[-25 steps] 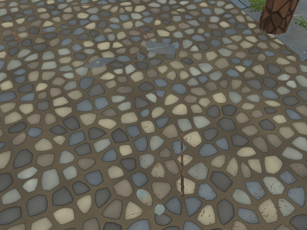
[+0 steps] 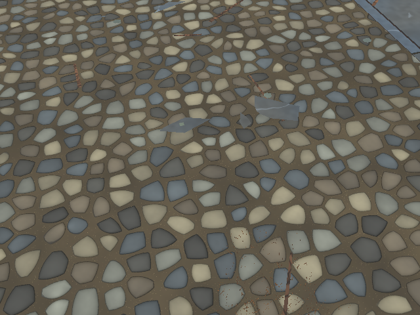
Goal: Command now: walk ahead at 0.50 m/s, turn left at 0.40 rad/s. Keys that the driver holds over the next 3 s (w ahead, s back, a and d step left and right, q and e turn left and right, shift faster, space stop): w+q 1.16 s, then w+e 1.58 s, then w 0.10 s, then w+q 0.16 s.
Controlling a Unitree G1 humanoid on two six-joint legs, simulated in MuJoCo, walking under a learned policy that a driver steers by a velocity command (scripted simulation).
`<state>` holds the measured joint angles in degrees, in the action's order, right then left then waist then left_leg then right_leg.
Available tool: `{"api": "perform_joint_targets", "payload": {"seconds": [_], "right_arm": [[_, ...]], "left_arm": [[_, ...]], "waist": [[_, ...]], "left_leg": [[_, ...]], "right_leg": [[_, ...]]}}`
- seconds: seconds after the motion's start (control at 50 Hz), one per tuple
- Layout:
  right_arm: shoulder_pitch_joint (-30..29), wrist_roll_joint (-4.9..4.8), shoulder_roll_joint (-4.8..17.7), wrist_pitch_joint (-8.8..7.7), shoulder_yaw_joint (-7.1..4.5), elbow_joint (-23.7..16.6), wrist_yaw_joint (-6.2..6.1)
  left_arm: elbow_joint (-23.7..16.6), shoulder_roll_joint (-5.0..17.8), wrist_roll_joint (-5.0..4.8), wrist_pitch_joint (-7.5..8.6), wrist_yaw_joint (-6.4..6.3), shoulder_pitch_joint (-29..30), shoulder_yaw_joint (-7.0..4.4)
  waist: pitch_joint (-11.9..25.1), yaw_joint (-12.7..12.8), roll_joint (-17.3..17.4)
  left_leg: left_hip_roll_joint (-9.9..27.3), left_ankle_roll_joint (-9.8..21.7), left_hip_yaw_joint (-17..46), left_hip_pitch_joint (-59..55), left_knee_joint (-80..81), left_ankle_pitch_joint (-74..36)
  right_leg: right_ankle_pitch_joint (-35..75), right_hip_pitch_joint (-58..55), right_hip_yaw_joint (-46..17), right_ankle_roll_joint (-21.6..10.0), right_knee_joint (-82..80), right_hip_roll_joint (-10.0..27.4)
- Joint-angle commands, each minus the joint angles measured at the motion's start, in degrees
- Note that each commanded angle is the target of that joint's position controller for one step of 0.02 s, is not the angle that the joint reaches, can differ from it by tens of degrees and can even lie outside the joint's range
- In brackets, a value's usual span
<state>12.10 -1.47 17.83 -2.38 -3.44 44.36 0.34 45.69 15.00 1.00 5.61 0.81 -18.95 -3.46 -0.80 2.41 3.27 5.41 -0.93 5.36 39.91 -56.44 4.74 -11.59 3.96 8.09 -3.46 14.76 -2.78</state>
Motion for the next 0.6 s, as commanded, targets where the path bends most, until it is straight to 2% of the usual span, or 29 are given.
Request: {"api": "perform_joint_targets", "payload": {"seconds": [0.02,0.1,0.16,0.2,0.22,0.24,0.26,0.28,0.3,0.32,0.34,0.36,0.38,0.4,0.44,0.48,0.54,0.6], "right_arm": [[-1.35,0.25,1.25,-0.52,-0.04,-3.62,0.81],[-9.24,0.32,0.03,-0.65,0.73,-7.40,2.31],[-12.00,0.22,0.46,-0.65,0.62,-10.20,3.50],[-9.78,0.22,2.05,-0.34,-0.24,-10.99,3.86],[-5.78,0.20,3.53,-0.09,-1.10,-10.49,3.77],[1.63,0.08,6.02,0.05,-2.55,-9.00,3.33],[11.05,0.10,9.73,0.48,-4.50,-6.83,2.25],[12.20,-0.18,16.51,0.57,-5.82,-6.55,1.30],[13.05,0.24,13.69,-0.26,-4.71,-8.48,1.39],[11.68,0.84,10.18,-0.85,-3.69,-8.12,1.53],[8.55,0.61,8.51,-1.21,-3.23,-8.26,1.48],[4.60,0.50,6.86,-1.30,-2.71,-8.85,1.46],[2.17,1.06,5.28,-1.42,-2.15,-9.80,1.22],[1.05,1.33,5.15,-1.41,-2.05,-10.42,1.07],[1.13,1.00,6.13,-1.62,-2.32,-10.02,0.54],[2.49,0.84,7.69,-1.51,-2.74,-9.32,-0.25],[4.65,0.34,8.24,-0.86,-2.91,-8.35,-1.00],[7.48,0.07,8.76,-0.36,-3.07,-7.18,-1.18]], "left_arm": [[-3.52,7.89,-0.16,1.08,-0.78,4.74,-1.70],[-1.01,9.73,-0.91,-0.09,-1.29,0.51,-2.25],[0.10,10.77,-1.61,-1.64,-1.54,-0.66,-2.61],[-0.23,12.49,-1.80,-2.50,-2.05,0.41,-3.03],[-0.47,13.26,-1.89,-2.96,-2.39,0.95,-3.23],[-0.73,13.64,-2.05,-3.33,-2.65,1.85,-3.25],[-1.39,12.88,-1.92,-3.04,-2.90,2.24,-2.79],[-4.26,4.45,0.27,-1.61,-1.87,-3.47,-0.19],[-5.21,6.29,-0.93,0.90,-0.94,0.02,0.14],[-7.17,9.81,-3.21,2.26,-0.25,6.45,-0.89],[-8.10,9.07,-3.25,2.94,-0.30,8.17,-0.43],[-7.58,8.79,-1.84,2.98,-0.73,8.35,-0.56],[-7.26,9.55,-0.92,2.39,-0.88,7.19,-1.08],[-7.17,9.47,-0.56,1.60,-0.81,6.29,-1.23],[-7.02,7.86,-0.03,0.42,-0.92,5.69,-0.90],[-8.17,6.29,0.10,-0.14,-1.11,9.23,-0.25],[-9.56,4.68,-0.20,0.09,-0.75,16.24,0.57],[-10.75,5.62,-1.18,0.68,-0.05,20.68,0.38]], "waist": [[-2.43,-1.22,-5.94],[-5.15,2.05,-4.49],[-5.11,2.07,-5.16],[-1.75,-0.30,-7.52],[1.10,-2.82,-8.65],[5.10,-7.16,-8.31],[9.86,-12.09,-5.29],[14.53,-6.55,10.25],[23.91,-8.56,6.61],[16.92,-10.26,2.62],[10.63,-7.85,-1.05],[6.27,-5.05,-4.06],[5.10,-2.98,-2.78],[4.35,-1.76,-2.01],[3.32,-0.93,-1.96],[1.73,-1.77,-1.51],[1.07,-4.67,0.65],[1.13,-6.59,1.80]], "left_leg": [[0.81,0.21,-0.37,-0.59,8.63,-9.07],[0.38,1.97,-4.07,1.76,16.96,-9.25],[-1.00,4.02,-7.10,2.27,19.97,-2.92],[-4.56,6.16,-10.70,-4.27,20.08,2.89],[-6.83,7.48,-12.13,-9.90,19.77,5.67],[-9.05,9.33,-12.41,-20.34,22.20,4.82],[-7.81,11.94,-7.11,-37.10,25.65,1.96],[7.81,21.77,22.18,-59.31,26.93,5.76],[14.49,27.22,44.02,-65.15,37.06,12.05],[12.62,23.39,35.66,-61.07,38.99,10.14],[10.11,21.15,27.95,-52.46,39.06,6.01],[7.61,19.44,22.25,-43.95,39.60,-0.31],[6.01,18.88,18.70,-38.29,40.70,-5.51],[4.89,18.86,17.47,-34.61,41.98,-7.68],[3.80,19.07,14.14,-29.49,43.17,-12.11],[2.00,18.17,10.92,-25.97,43.60,-12.70],[-1.24,14.81,8.32,-23.67,42.37,-6.17],[-0.21,13.50,11.61,-25.03,40.57,-0.49]], "right_leg": [[17.44,2.17,-3.82,-6.52,-8.09,15.22],[19.39,-4.57,-0.83,-5.90,-6.98,17.58],[28.14,-10.53,1.00,-4.84,-2.49,19.11],[47.09,-12.03,2.74,-3.52,4.55,18.99],[55.54,-11.92,3.37,-2.89,11.00,18.66],[57.21,-8.69,4.32,-1.68,21.26,17.36],[46.10,2.20,4.55,0.57,36.21,14.97],[-7.01,29.63,2.65,4.53,58.28,4.68],[-22.38,38.31,-11.80,4.68,68.10,-0.58],[-17.54,43.25,-14.90,3.28,67.40,3.06],[-12.61,42.39,-14.25,2.41,62.19,5.48],[-10.16,39.39,-13.64,2.72,56.72,7.40],[-8.17,35.10,-13.92,3.17,53.56,8.76],[-7.19,32.48,-13.77,3.91,51.73,9.01],[-5.58,30.79,-12.29,5.92,46.89,8.87],[-0.38,30.72,-11.19,7.60,39.43,7.96],[11.90,26.84,-10.76,8.08,25.28,5.28],[15.93,23.70,-11.43,7.77,18.24,3.16]]}}
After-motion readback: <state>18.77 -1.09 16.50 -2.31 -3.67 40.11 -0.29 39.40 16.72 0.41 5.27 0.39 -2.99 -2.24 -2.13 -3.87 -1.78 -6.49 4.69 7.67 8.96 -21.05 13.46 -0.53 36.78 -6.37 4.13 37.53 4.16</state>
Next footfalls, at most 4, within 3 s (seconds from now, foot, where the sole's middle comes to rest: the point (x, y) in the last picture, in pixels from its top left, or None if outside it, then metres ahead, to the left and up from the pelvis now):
0.26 left None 0.30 0.15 -0.78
0.74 right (228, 281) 0.61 0.02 -0.78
1.26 left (116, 259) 0.68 0.41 -0.78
1.80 right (135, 173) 1.06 0.41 -0.78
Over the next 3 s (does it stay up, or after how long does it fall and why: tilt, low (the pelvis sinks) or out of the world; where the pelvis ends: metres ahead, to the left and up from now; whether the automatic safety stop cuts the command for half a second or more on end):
stays up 1.49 0.53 -0.01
